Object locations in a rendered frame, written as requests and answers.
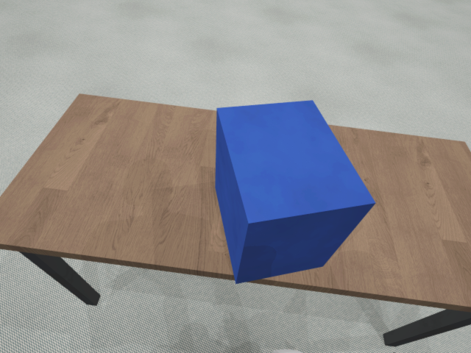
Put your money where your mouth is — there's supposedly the table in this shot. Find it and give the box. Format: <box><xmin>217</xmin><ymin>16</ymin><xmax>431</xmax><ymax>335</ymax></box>
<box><xmin>0</xmin><ymin>93</ymin><xmax>471</xmax><ymax>346</ymax></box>

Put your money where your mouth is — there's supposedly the carton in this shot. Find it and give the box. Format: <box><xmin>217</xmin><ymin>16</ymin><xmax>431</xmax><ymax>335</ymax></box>
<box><xmin>215</xmin><ymin>100</ymin><xmax>375</xmax><ymax>284</ymax></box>

